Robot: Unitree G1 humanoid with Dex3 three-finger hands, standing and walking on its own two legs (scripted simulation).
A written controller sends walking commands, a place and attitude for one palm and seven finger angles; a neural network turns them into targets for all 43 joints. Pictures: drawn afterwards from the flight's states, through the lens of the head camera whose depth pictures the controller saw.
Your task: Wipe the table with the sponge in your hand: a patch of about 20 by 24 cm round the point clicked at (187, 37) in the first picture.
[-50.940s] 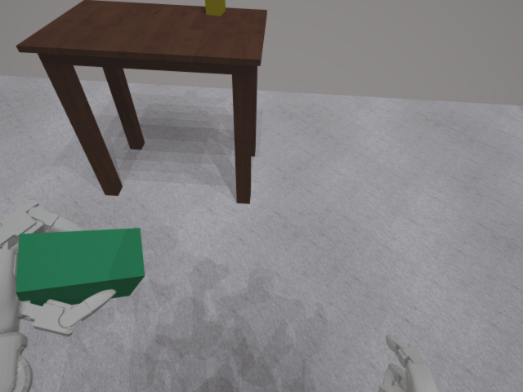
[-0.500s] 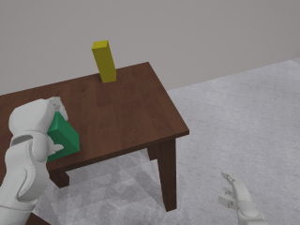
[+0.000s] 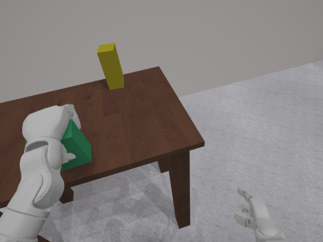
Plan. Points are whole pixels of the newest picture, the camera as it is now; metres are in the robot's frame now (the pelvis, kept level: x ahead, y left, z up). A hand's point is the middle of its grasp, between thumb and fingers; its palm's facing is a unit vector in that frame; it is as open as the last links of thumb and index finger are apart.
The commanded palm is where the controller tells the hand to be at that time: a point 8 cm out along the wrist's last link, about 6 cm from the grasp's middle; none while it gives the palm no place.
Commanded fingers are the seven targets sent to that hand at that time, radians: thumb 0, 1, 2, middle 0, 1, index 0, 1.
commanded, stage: move the sponge above the wiping area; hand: left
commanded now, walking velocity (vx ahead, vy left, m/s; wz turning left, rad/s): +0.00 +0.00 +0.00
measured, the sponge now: (65, 151) +0.27 +0.29 +0.11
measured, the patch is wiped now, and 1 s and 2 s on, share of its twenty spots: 0.95 0.95 0.95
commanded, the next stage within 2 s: lower the sponge onto the table in 1.58 s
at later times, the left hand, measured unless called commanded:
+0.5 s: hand (68, 133) +0.30 +0.29 +0.14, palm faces +0.08 -0.04 -1.00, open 9.6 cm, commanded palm +0.27 +0.29 +0.21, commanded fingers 0.00 0.10 1.30 -1.20 -1.60 -1.20 -1.60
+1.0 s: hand (76, 129) +0.33 +0.28 +0.13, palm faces +0.06 -0.04 -1.00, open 9.6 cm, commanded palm +0.29 +0.29 +0.20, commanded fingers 0.00 0.10 1.30 -1.20 -1.60 -1.20 -1.60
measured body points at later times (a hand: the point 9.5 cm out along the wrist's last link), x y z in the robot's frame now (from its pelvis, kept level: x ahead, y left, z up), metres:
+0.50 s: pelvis +0.01 +0.00 +0.00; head -0.01 -0.05 +0.45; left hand +0.29 +0.29 +0.20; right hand +0.25 -0.21 -0.09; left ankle +0.03 +0.10 -0.74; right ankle -0.01 -0.09 -0.74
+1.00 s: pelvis +0.02 +0.00 +0.00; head +0.01 -0.05 +0.45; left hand +0.32 +0.28 +0.19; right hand +0.25 -0.22 -0.10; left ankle +0.03 +0.10 -0.74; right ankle -0.01 -0.09 -0.74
